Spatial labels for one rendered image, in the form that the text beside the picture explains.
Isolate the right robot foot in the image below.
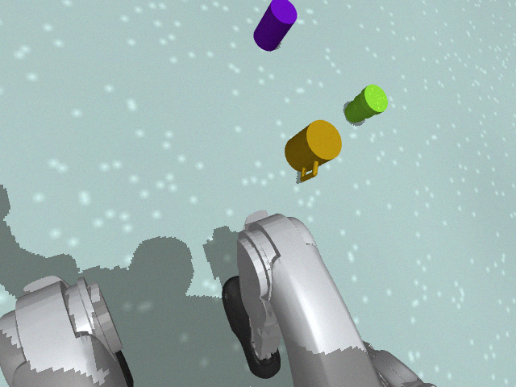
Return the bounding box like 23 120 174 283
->
222 276 281 379

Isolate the right robot hand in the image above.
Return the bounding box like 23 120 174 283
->
362 340 424 387

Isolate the left robot foot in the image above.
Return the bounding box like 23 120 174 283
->
115 350 134 387

